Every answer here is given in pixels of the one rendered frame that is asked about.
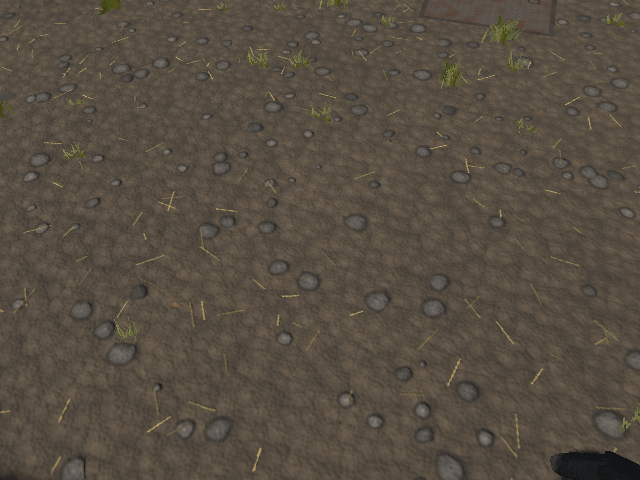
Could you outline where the right robot hand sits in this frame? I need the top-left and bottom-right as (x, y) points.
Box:
(550, 451), (640, 480)

